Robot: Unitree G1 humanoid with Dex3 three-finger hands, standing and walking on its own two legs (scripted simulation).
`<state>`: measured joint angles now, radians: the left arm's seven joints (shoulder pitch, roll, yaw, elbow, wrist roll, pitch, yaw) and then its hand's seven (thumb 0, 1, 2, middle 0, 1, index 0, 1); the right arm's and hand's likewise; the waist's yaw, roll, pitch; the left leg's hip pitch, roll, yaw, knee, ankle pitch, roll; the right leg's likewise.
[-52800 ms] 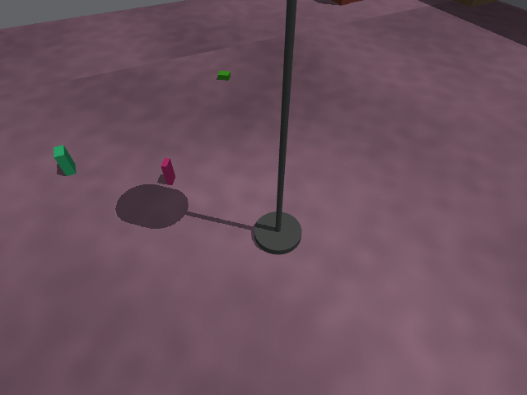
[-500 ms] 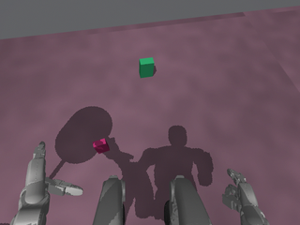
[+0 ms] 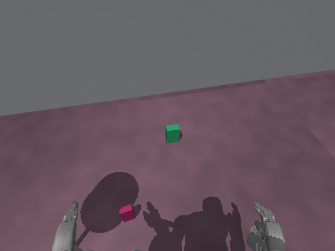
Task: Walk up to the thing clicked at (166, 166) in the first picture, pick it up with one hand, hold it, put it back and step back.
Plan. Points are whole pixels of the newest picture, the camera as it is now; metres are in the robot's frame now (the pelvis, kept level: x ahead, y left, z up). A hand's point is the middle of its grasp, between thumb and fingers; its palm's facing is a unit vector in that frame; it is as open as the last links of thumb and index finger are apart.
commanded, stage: home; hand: left
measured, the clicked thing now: (127, 213) +0.42 +0.22 -0.65
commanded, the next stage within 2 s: stand in 1.60 s
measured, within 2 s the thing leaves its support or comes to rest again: neither
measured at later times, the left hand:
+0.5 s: hand (97, 242) +0.17 +0.17 -0.05, palm faces +0.11 -0.95 -0.29, open 17.2 cm
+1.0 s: hand (98, 246) +0.16 +0.17 -0.05, palm faces +0.11 -0.95 -0.28, open 17.2 cm
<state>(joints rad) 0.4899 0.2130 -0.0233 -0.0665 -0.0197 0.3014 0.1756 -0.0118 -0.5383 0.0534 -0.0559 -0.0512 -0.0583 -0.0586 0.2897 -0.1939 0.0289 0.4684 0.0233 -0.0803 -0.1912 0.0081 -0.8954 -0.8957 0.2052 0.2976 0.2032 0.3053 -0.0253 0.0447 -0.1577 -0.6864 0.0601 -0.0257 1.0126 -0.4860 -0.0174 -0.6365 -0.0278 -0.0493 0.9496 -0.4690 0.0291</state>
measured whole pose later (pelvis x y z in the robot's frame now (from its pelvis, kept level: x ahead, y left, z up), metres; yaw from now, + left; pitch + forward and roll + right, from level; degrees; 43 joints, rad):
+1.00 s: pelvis -0.01 -0.01 +0.01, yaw +0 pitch +7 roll -2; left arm 0.45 0.20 -0.01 0.01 -0.01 0.27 0.14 -0.01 -0.49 0.08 -0.06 -0.06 -0.06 -0.07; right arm 0.27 -0.20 0.03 0.52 0.01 -0.13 -0.18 0.01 -0.90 -0.90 0.20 0.30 0.20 0.30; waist -0.02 0.03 -0.10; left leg -0.62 0.06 -0.03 0.94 -0.44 -0.03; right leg -0.58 -0.02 -0.06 0.90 -0.44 0.01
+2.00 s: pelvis -0.01 -0.01 +0.01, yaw +0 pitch +7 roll -2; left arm 0.45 0.20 -0.01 0.01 -0.01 0.26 0.14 -0.01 0.06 0.60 -0.18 -0.26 -0.18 -0.26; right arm 0.27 -0.20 0.03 0.53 0.00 -0.14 -0.18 0.01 -0.90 -0.89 0.20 0.30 0.20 0.30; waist -0.01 0.03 -0.10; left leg -0.62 0.06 -0.03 0.94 -0.45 -0.03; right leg -0.58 -0.02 -0.05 0.90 -0.44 0.02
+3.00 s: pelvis -0.02 +0.00 +0.06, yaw +1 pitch -4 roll +0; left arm 0.16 0.33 0.00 1.14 0.03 -0.01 0.02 0.00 0.90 0.90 -0.20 -0.30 -0.21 -0.31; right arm 0.14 -0.32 -0.02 1.13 -0.03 0.00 0.01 0.00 -0.90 -0.89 0.20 0.30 0.20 0.30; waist 0.02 0.01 0.06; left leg -0.16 0.02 0.00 0.39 -0.16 -0.01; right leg -0.14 -0.05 -0.04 0.39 -0.18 0.03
